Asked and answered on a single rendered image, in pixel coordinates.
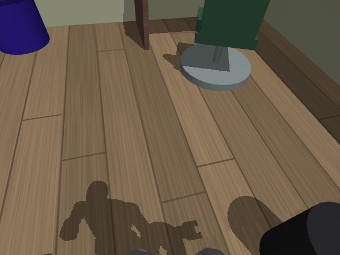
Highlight office chair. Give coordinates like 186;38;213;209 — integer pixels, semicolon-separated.
180;0;270;91

